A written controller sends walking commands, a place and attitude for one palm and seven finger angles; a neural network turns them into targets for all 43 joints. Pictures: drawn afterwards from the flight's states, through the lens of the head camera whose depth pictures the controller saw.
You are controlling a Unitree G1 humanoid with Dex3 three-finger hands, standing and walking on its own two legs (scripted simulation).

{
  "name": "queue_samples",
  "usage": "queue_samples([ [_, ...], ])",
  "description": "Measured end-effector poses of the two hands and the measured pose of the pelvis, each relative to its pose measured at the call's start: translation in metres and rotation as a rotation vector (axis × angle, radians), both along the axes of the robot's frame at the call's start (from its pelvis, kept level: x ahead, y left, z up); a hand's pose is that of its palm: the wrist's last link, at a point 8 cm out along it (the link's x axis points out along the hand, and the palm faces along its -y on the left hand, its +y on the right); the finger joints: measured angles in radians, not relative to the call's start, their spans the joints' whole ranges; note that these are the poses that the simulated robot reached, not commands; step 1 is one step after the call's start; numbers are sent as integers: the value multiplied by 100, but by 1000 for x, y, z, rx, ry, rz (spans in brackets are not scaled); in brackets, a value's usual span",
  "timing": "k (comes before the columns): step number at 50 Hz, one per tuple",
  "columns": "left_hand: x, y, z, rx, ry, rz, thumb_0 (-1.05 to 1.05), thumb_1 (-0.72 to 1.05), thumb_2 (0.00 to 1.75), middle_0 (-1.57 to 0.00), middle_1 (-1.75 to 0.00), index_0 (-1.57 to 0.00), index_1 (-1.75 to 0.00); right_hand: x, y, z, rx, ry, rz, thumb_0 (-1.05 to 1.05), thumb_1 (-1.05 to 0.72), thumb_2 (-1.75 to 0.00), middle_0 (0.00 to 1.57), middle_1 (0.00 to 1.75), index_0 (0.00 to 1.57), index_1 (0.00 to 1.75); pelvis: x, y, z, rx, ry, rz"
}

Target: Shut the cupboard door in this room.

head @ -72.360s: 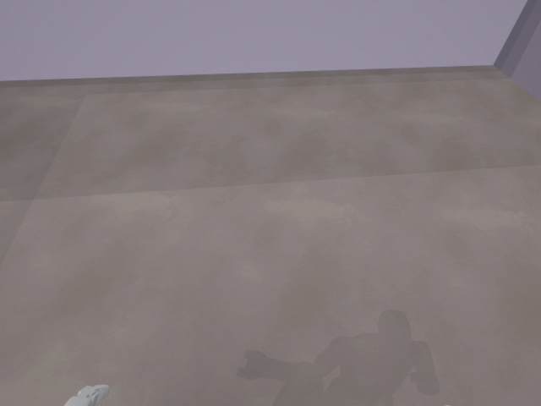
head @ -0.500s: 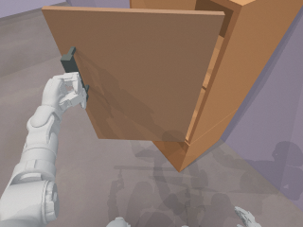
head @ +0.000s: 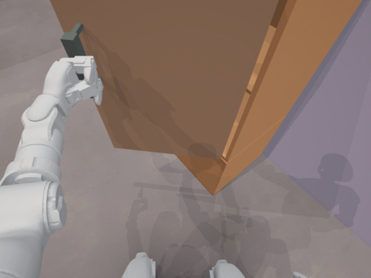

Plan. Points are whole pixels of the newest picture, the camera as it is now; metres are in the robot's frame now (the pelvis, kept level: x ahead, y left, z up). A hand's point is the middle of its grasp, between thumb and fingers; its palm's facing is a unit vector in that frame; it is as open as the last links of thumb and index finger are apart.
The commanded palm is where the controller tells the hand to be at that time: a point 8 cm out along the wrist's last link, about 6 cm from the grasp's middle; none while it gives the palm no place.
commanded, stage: push the door shut along its arc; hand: left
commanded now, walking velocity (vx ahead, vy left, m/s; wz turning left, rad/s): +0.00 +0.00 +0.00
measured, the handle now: (86, 63) +0.56 +0.21 +0.13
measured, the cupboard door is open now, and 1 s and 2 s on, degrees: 44 36 26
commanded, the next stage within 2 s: pull the fist back off the door in 1.08 s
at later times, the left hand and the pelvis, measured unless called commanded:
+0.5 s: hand (131, 61) +0.54 +0.10 +0.14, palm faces -0.34 -0.94 +0.00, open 3.1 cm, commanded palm +0.55 +0.16 +0.13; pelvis +0.00 +0.00 -0.02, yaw -3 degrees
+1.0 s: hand (133, 56) +0.56 +0.10 +0.14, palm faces -0.42 -0.91 +0.00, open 3.0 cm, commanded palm +0.60 +0.13 +0.13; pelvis +0.00 +0.00 -0.03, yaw -2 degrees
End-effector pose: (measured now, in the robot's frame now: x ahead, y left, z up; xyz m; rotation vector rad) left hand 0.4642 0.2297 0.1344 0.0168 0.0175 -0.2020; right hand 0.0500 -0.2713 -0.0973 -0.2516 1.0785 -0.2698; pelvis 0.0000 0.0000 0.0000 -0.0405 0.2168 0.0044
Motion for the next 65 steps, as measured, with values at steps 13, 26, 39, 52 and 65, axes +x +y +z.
queue_samples([
  [13, 38, -38, 4, -4, 14, -90, 1, 90, 90, -130, -151, -131, -150, -31, 1, -9, -4, 55, -39, 1, -90, -90, 20, 30, 20, 30, -4, 3, -10, -4, 58, -11],
  [26, 80, -67, 7, -7, 27, -148, 1, 89, 90, -130, -150, -130, -150, -80, 2, -14, 3, 167, -148, 1, -90, -90, 20, 30, 20, 30, 1, 0, -17, 2, 115, -47],
  [39, 91, -63, 8, 3, 39, -203, -1, 84, 90, -130, -150, -130, -150, -83, 0, -15, -21, 222, -144, 1, -90, -90, 20, 30, 20, 30, 5, -1, -21, -11, 140, -39],
  [52, 103, -71, 6, -4, 22, -231, -1, 89, 94, -130, -150, -130, -150, -66, 3, -20, -58, 182, -109, 1, -90, -90, 20, 30, 20, 30, 0, 6, -32, -29, 173, -31],
  [65, 117, -90, 2, -114, 52, -2, 0, 87, 94, -131, -151, -130, -150, -86, 30, -29, 13, 240, -95, 1, -90, -90, 20, 30, 20, 30, -2, 13, -37, -34, 211, -23],
])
